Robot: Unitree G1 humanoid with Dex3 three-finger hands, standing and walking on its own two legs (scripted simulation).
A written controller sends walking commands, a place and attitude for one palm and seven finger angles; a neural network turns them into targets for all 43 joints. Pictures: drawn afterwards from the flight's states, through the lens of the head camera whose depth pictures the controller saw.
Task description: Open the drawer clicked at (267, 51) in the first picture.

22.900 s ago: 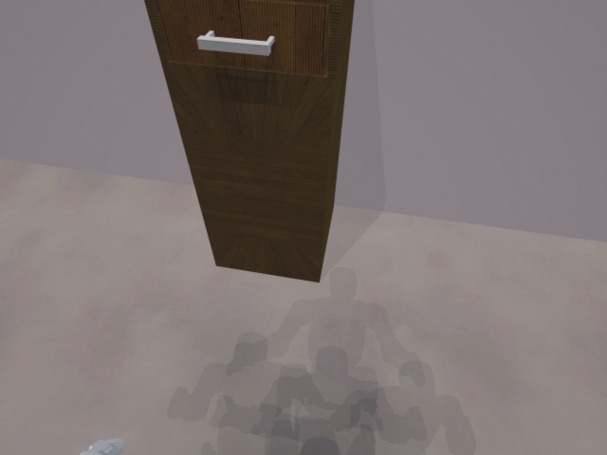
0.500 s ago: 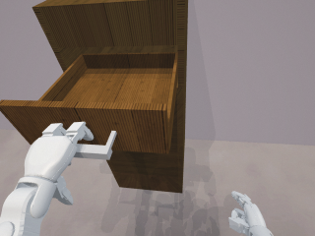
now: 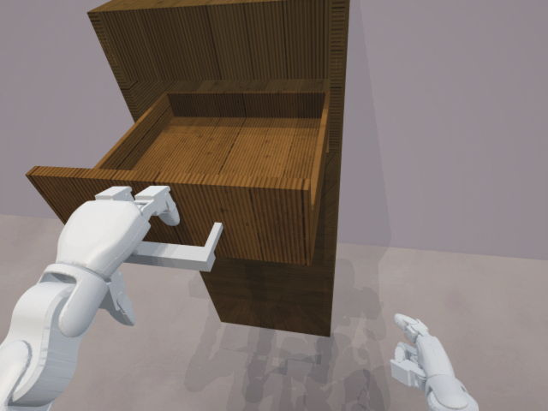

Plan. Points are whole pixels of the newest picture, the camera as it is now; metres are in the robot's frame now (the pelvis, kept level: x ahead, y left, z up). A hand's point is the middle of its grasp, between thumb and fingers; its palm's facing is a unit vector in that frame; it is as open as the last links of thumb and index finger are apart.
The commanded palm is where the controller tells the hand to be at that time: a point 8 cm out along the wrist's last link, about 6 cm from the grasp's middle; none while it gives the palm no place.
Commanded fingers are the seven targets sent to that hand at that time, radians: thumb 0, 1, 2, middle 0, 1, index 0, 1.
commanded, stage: lift the hand off the handle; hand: left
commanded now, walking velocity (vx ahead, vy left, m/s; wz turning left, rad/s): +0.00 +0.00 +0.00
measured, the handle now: (160, 240) +0.27 +0.21 +0.15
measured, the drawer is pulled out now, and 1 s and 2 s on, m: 0.29 0.29 0.29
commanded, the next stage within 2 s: draw the hand back to the body in 0.78 s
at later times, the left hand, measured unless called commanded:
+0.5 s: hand (106, 171) +0.26 +0.23 +0.28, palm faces +0.34 -0.05 -0.94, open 13.7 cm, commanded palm +0.19 +0.22 +0.33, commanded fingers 0.00 -0.50 0.30 -0.30 -1.20 -0.30 -1.20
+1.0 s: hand (126, 181) +0.26 +0.21 +0.26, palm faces +0.24 -0.07 -0.97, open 13.9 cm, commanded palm +0.19 +0.22 +0.35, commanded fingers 0.00 -0.50 0.30 -0.30 -1.20 -0.30 -1.20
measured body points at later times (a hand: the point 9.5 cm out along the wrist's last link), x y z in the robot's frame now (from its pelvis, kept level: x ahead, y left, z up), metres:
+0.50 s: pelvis -0.02 -0.01 +0.00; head -0.05 -0.07 +0.44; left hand +0.23 +0.23 +0.33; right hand +0.24 -0.19 -0.07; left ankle +0.04 +0.09 -0.74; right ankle +0.01 -0.11 -0.74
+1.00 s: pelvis -0.01 -0.01 -0.01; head -0.04 -0.08 +0.44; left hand +0.24 +0.21 +0.31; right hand +0.23 -0.21 -0.09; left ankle +0.04 +0.09 -0.74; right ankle +0.01 -0.11 -0.74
